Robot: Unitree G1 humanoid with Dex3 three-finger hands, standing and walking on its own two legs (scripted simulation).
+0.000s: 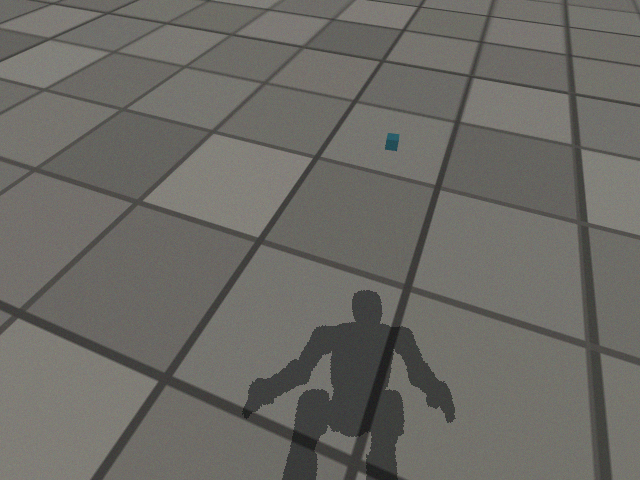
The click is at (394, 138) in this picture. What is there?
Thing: cube
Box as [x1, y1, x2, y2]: [385, 133, 399, 150]
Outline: 388,133 385,149 396,150 399,134
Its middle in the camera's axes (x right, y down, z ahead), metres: +0.39 -0.54 +2.13
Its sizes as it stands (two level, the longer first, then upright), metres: 0.066 0.066 0.066
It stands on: the floor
